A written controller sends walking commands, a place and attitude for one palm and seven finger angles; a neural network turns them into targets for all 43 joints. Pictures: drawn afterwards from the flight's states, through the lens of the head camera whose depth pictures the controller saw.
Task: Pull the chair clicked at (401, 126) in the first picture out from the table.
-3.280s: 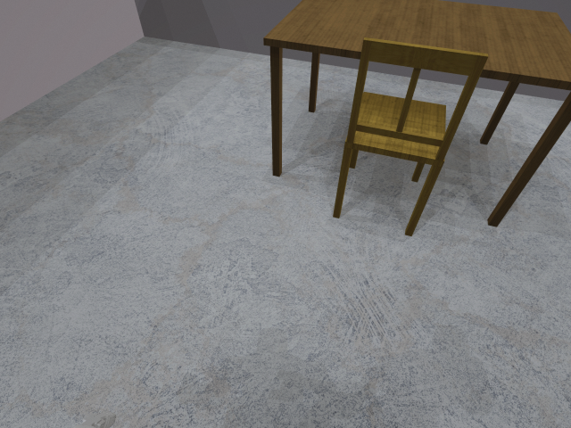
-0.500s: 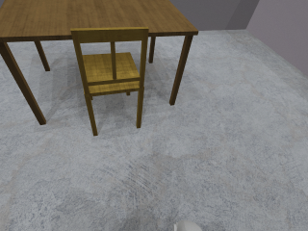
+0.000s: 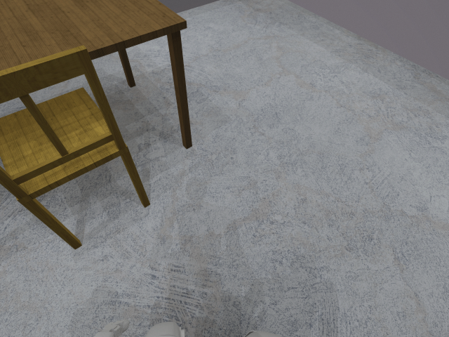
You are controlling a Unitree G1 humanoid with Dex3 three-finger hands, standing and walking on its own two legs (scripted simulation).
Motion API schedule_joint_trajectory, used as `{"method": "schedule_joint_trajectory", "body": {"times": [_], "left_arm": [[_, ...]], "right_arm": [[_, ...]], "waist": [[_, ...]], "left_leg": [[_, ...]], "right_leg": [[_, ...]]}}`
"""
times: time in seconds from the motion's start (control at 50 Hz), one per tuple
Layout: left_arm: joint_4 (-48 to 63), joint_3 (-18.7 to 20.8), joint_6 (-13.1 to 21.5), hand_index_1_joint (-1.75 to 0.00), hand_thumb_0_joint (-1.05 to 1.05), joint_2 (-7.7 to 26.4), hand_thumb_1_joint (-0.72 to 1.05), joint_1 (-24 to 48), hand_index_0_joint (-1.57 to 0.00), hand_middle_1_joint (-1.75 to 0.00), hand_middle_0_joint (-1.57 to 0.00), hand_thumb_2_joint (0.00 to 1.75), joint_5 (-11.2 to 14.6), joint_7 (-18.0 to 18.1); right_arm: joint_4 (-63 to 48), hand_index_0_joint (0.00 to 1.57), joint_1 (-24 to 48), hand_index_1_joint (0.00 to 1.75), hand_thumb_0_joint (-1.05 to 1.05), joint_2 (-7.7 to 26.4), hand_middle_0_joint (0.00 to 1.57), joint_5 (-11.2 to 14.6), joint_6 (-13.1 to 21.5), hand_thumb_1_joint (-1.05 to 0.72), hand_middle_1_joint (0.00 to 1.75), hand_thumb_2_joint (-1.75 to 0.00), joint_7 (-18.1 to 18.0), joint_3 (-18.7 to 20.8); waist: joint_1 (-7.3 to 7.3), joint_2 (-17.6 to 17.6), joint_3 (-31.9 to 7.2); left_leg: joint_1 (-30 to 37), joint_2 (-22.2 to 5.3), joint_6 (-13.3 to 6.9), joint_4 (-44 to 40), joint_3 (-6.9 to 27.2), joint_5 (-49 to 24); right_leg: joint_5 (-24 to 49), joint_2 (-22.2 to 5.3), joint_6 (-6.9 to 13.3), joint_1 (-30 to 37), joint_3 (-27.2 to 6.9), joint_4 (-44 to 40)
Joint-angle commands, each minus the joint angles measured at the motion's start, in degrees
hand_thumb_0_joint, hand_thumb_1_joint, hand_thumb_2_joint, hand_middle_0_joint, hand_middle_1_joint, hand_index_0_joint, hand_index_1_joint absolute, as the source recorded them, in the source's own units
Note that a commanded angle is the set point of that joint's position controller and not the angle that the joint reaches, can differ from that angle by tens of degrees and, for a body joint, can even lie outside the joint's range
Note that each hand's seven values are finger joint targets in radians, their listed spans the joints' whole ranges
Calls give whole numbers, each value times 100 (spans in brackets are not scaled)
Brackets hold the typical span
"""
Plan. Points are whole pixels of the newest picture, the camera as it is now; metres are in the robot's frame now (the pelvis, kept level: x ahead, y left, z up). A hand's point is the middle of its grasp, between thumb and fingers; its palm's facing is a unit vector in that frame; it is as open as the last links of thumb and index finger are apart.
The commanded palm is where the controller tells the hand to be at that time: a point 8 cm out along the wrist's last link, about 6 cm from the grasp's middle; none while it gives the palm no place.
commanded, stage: walk to a spot facing it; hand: left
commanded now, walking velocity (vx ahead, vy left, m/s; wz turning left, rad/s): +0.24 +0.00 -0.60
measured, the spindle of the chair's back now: (46, 127) +0.65 +0.53 -0.10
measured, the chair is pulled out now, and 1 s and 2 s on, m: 0.00 0.00 0.00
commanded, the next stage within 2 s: turn to face it in 1.82 s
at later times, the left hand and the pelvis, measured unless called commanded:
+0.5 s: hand (86, 321) +0.17 +0.29 -0.17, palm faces -0.16 -0.96 -0.22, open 7.4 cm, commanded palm none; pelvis +0.10 +0.08 +0.01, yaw -18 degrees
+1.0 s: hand (170, 240) +0.33 +0.13 -0.13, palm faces -0.57 -0.76 -0.30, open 7.4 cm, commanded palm none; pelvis +0.10 +0.05 +0.00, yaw -37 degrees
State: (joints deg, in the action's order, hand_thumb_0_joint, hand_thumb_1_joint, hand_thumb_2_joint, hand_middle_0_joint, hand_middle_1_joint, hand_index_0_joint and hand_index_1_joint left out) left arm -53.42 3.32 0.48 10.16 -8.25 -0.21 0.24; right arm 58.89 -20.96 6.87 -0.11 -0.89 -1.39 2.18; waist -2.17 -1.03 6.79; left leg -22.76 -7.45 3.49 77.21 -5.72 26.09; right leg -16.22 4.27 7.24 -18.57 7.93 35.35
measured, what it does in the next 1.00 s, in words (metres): walks ahead, turning right: left foot, then right foot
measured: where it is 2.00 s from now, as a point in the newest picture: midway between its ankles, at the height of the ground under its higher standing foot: (223, 331)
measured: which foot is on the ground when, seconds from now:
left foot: up 0.00-0.38, down 0.40-0.90, up 0.92-1.00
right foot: down 0.00-0.40, up 0.42-0.88, down 0.90-1.00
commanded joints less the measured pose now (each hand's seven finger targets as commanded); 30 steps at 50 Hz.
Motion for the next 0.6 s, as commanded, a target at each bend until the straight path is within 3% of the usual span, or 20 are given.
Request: {"method": "schedule_joint_trajectory", "body": {"times": [0.0,0.04,0.08,0.18,0.2,0.26,0.3,0.32,0.34,0.36,0.38,0.4,0.42,0.44,0.46,0.5,0.58], "left_arm": [[216,206,153,-30,0,965,90,-300,-20,-30,-20,90,-41,102],[234,235,181,-30,0,940,90,-391,-20,-30,-20,90,-70,57],[175,253,181,-30,0,948,90,-601,-20,-30,-20,90,-59,7],[210,302,113,-30,0,1070,90,-948,-20,-30,-20,90,-76,23],[225,322,89,-30,0,1122,90,-952,-20,-30,-20,90,-94,45],[324,367,-1,-30,0,1233,90,-966,-20,-30,-20,90,-94,76],[375,395,-60,-30,0,1292,90,-801,-20,-30,-20,90,-104,93],[416,400,-85,-30,0,1284,90,-685,-20,-30,-20,90,-83,98],[453,380,-109,-30,0,1234,90,-549,-20,-30,-20,90,-47,92],[550,326,-128,-30,0,917,90,-659,-20,-30,-20,90,21,74],[587,272,-110,-30,0,713,90,-910,-20,-30,-20,90,18,12],[511,288,-130,-30,0,926,90,-998,-20,-30,-20,90,-51,27],[372,357,-190,-30,0,970,90,-1008,-20,-30,-20,90,-98,25],[345,404,-214,-30,0,995,90,-909,-20,-30,-20,90,-124,-29],[364,397,-235,-30,0,962,90,-906,-20,-30,-20,90,-130,-80],[335,361,-278,-30,0,835,90,-941,-20,-30,-20,90,-112,-132],[429,313,-363,-30,0,680,90,-667,-20,-30,-20,90,-94,-168]], "right_arm": [[-487,20,-239,30,0,637,20,-114,11,-90,30,-90,-26,177],[-550,20,-29,30,0,645,20,-142,-6,-90,30,-90,7,183],[-714,20,423,30,0,730,20,-159,21,-90,30,-90,36,188],[-1131,20,1433,30,0,805,20,-123,55,-90,30,-90,32,135],[-1181,20,1534,30,0,808,20,-98,73,-90,30,-90,32,126],[-1333,20,1806,30,0,845,20,-56,90,-90,30,-90,14,106],[-1327,20,1635,30,0,910,20,-20,102,-90,30,-90,-4,124],[-1281,20,1444,30,0,968,20,-20,110,-90,30,-90,-25,134],[-1173,20,1083,30,0,1092,20,-27,130,-90,30,-90,-52,165],[-1128,20,791,30,0,1546,20,-95,184,-90,30,-90,-75,239],[-1150,20,625,30,0,1963,20,-97,152,-90,30,-90,-53,316],[-1256,20,699,30,0,1900,20,-85,80,-90,30,-90,-31,266],[-1256,20,1063,30,0,1526,20,-132,92,-90,30,-90,-54,201],[-1336,20,1270,30,0,1407,20,-131,113,-90,30,-90,-71,155],[-1381,20,1352,30,0,1352,20,-135,124,-90,30,-90,-66,117],[-1307,20,1273,30,0,1259,20,-110,155,-90,30,-90,-69,110],[-1141,20,799,30,0,1283,20,-95,171,-90,30,-90,-61,183]], "waist": [[-98,19,-631],[-50,-279,-592],[99,-536,-592],[409,-784,-853],[436,-667,-975],[539,-812,-1105],[423,-853,-1162],[314,-814,-1213],[117,-612,-1327],[40,456,-1538],[96,1800,-1559],[108,1272,-1352],[254,1160,-976],[313,1172,-683],[364,1103,-591],[393,1108,-721],[228,1202,-784]], "left_leg": [[-540,-191,90,-416,481,-644],[-633,-162,144,-758,427,-869],[-885,-111,175,-1083,461,-1027],[-1073,134,254,-2183,441,-715],[-993,189,255,-2465,415,-625],[-465,425,203,-3275,364,-473],[49,521,134,-3948,378,-536],[542,549,99,-4560,398,-887],[1379,429,31,-5355,371,-1593],[2504,-701,-290,-5855,1351,-2590],[2954,-2136,-957,-5721,2439,-4321],[2316,-2308,-1290,-5594,2363,-4356],[1727,-1932,-1200,-5861,1839,-3877],[1469,-1624,-1101,-5882,1511,-3770],[1439,-1348,-981,-5811,1071,-3862],[1590,-1115,-852,-5723,456,-4194],[1924,-1133,-954,-5694,72,-4189]], "right_leg": [[3128,-1674,268,117,-1659,-1729],[2405,-1444,324,-112,-1675,-1825],[2105,-1320,289,93,-1871,-1808],[3547,-1325,322,1005,-2288,-1276],[3720,-1354,334,1211,-2363,-1139],[4078,-1349,285,1286,-2625,-905],[3828,-1370,192,1164,-2789,-735],[3627,-1252,49,969,-2814,-531],[3113,-1012,-204,565,-2628,-213],[1374,-361,-543,-511,-2158,608],[-1953,14,-910,-1517,-1225,2122],[-2109,-339,-961,-1353,-1278,2930],[-1742,-400,-1067,-1376,-1296,3322],[-1470,-465,-1084,-1417,-1189,3606],[-1194,-528,-1099,-1447,-1100,3765],[-809,-606,-1171,-1435,-940,3853],[-589,-711,-1248,-1475,-728,3477]]}}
